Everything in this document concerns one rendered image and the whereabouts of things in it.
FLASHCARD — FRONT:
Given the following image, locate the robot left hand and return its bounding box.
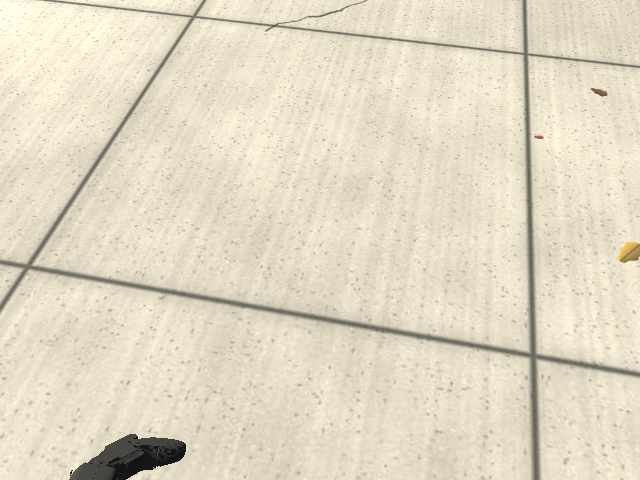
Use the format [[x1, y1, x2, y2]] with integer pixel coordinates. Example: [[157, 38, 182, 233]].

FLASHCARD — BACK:
[[69, 434, 186, 480]]

